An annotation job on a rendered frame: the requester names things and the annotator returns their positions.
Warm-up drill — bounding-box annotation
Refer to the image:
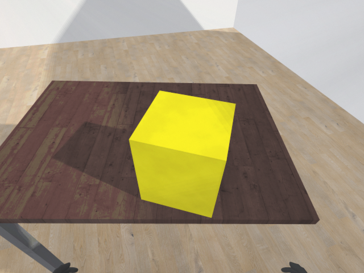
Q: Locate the carton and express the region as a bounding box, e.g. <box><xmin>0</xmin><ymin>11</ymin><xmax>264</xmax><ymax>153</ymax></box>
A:
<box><xmin>129</xmin><ymin>91</ymin><xmax>236</xmax><ymax>218</ymax></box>

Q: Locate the right robot hand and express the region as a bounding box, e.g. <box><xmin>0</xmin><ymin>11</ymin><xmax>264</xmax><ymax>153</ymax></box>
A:
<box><xmin>281</xmin><ymin>262</ymin><xmax>307</xmax><ymax>273</ymax></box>

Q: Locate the table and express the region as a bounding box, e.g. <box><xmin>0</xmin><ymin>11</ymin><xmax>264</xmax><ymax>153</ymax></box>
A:
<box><xmin>0</xmin><ymin>81</ymin><xmax>320</xmax><ymax>273</ymax></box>

